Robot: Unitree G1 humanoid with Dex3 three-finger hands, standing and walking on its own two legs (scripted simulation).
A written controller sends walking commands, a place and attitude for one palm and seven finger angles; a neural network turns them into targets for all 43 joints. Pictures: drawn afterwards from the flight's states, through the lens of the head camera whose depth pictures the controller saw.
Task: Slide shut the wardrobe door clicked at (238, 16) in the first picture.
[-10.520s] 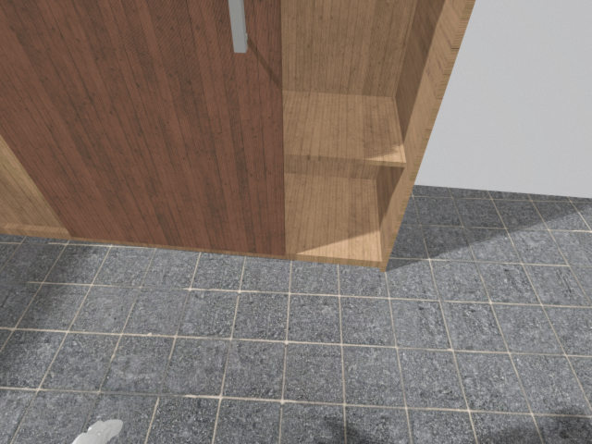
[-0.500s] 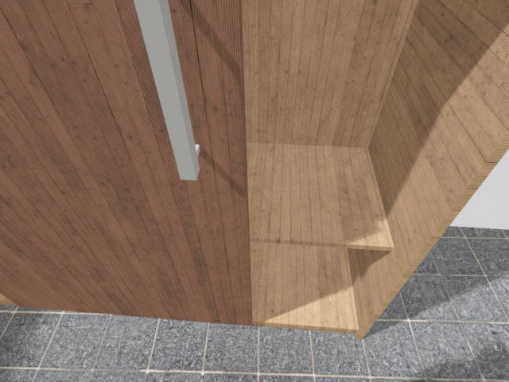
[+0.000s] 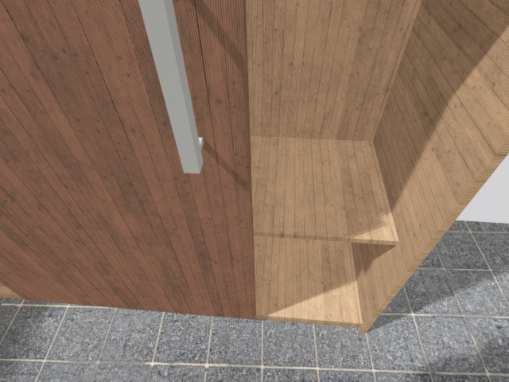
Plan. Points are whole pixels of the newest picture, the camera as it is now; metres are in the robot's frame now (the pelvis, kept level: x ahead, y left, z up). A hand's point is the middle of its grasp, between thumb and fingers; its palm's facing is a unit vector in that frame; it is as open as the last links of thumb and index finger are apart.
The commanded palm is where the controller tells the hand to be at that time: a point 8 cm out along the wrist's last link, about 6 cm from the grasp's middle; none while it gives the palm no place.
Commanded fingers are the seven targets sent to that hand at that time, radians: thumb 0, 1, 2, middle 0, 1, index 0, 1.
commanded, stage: raise the hand with hooked fingers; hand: left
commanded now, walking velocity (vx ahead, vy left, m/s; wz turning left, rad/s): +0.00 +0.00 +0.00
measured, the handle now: (180, 81) +0.43 +0.13 +0.27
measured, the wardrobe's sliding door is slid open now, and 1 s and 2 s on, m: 0.40 0.40 0.40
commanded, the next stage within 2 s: none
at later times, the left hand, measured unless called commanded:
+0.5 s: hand (79, 362) +0.14 +0.23 +0.05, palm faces +0.21 -0.98 -0.07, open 9.5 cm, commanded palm +0.13 +0.27 +0.06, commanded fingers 0.00 0.20 0.60 -0.25 -0.75 -0.25 -0.75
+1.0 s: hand (19, 279) +0.20 +0.29 +0.15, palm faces +0.07 -0.99 -0.12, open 12.5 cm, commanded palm +0.16 +0.33 +0.17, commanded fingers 0.00 -0.38 0.35 -0.29 -1.12 -0.29 -1.12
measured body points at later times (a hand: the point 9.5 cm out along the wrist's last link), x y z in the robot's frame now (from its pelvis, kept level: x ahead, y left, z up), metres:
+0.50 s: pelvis -0.02 +0.02 -0.03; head -0.02 +0.03 +0.42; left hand +0.12 +0.29 +0.05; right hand +0.23 -0.18 -0.06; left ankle -0.02 +0.13 -0.74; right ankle +0.00 -0.06 -0.74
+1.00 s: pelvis -0.02 +0.05 -0.01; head -0.05 +0.04 +0.44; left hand +0.19 +0.34 +0.16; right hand +0.17 -0.18 -0.07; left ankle -0.02 +0.13 -0.74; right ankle +0.00 -0.06 -0.74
